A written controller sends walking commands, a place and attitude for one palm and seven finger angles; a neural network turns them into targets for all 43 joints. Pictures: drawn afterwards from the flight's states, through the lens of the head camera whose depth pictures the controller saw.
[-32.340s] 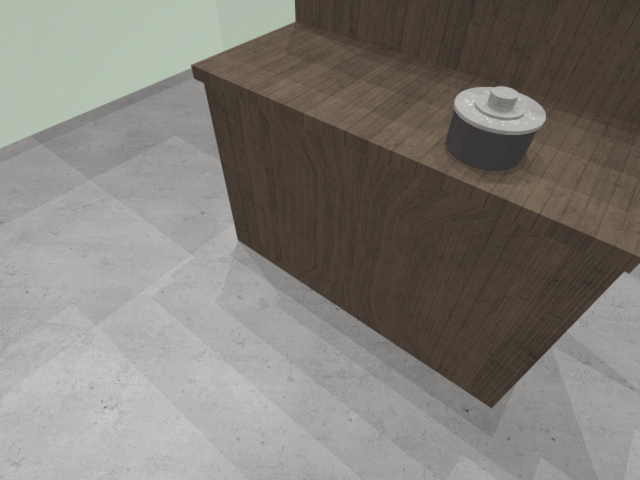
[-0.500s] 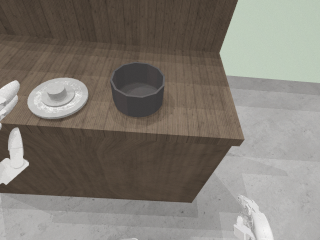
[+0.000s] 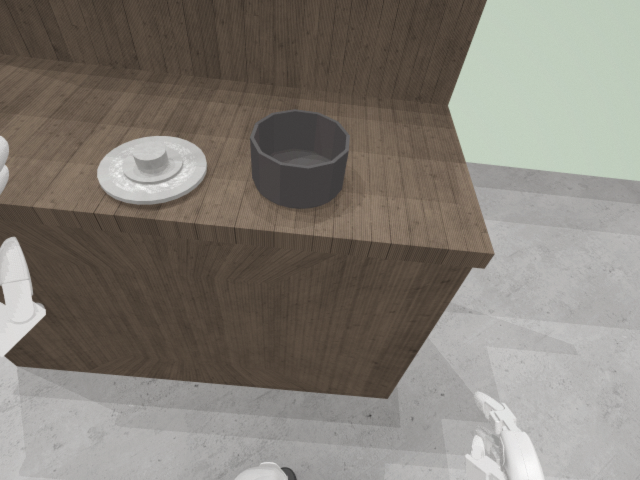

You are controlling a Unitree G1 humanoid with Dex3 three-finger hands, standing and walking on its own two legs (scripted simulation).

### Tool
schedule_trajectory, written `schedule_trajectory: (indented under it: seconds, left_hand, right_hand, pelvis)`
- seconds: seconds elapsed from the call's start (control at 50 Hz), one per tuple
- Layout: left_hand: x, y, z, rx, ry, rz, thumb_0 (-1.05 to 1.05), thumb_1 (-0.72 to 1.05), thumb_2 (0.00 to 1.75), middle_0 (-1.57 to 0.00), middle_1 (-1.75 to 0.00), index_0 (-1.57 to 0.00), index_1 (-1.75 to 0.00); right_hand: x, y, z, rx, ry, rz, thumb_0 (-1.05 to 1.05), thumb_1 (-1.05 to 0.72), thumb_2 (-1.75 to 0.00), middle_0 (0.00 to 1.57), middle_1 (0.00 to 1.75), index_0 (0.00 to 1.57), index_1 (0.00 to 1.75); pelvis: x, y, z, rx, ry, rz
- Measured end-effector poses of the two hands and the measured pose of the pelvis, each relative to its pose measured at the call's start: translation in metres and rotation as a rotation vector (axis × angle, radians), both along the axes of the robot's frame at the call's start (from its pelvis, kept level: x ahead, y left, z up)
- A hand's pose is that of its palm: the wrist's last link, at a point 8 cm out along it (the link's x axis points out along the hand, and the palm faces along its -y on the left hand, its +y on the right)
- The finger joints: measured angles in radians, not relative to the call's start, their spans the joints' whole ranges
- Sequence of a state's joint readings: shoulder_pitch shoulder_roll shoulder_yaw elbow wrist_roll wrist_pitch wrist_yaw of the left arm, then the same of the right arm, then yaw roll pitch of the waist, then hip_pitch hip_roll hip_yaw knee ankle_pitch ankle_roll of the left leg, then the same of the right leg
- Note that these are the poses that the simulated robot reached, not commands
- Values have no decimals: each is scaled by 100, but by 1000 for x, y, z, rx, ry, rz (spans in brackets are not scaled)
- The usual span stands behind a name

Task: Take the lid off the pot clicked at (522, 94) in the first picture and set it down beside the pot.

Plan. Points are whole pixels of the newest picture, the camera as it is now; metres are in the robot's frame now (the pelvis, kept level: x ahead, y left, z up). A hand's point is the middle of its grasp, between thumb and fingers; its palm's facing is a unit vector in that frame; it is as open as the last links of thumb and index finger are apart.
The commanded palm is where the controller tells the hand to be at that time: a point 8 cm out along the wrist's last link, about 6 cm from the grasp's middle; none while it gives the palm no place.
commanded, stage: step back with the hand held close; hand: left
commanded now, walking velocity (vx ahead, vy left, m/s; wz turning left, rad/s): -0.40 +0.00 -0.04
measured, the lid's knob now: (150, 155) +0.58 +0.32 +0.05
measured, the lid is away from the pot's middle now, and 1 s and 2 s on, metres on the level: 0.25 0.25 0.25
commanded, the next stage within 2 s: stop stepping back and stand still in 0.36 s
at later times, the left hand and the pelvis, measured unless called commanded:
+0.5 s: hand out of the picture +0.10 +0.25 +0.21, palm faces +0.21 -0.88 -0.42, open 7.5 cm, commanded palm +0.03 +0.31 +0.24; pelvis -0.12 +0.04 +0.01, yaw -4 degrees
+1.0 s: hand out of the picture -0.02 +0.29 +0.23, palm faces +0.13 -0.89 -0.43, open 7.5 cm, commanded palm -0.06 +0.36 +0.24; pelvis -0.22 +0.10 +0.04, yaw -7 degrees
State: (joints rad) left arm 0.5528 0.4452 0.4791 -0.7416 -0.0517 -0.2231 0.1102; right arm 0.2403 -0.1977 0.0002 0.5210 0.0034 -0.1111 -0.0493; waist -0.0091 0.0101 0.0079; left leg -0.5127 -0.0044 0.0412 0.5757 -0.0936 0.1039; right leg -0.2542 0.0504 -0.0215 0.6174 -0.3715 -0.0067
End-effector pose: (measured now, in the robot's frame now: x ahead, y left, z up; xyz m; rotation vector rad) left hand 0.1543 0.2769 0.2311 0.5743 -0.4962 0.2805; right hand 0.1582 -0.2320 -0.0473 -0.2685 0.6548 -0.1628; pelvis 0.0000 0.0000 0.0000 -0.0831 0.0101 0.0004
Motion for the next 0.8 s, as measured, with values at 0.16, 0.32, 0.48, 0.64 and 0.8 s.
schedule_trajectory:
  seconds: [0.16, 0.32, 0.48, 0.64, 0.8]
  left_hand:
    - [-26, -1, 12, -6, -105, -83, 2, 89, 89, -21, -30, -21, -30]
    - [-26, 29, 1, -94, -77, -82, 1, 89, 90, -21, -30, -21, -30]
    - [-79, 20, -2, -39, 40, -172, 2, 89, 90, -21, -30, -20, -30]
    - [-156, 40, 1, -5, -59, -167, 2, 88, 89, -22, -30, -21, -30]
    - [-155, 92, 12, -155, -312, -103, 1, 89, 90, -21, -30, -21, -30]
  right_hand:
    - [-28, 7, -5, 1, 57, -37, 2, -91, -90, 20, 30, 20, 30]
    - [-66, 26, 7, -7, 2, -71, 2, -91, -90, 20, 30, 20, 30]
    - [-135, 36, 8, 4, 37, -74, 2, -91, -90, 20, 30, 20, 30]
    - [-205, 35, -6, -14, 67, -172, 2, -91, -90, 20, 30, 20, 30]
    - [-243, 71, -6, 3, 17, -177, 2, -91, -90, 20, 29, 20, 30]
  pelvis:
    - [-20, 11, 1, -1, -3, -19]
    - [-64, 31, 5, -7, 0, -60]
    - [-112, 40, 11, -40, 43, -77]
    - [-150, 56, -6, -21, -36, -80]
    - [-199, 87, -11, -8, -36, -90]
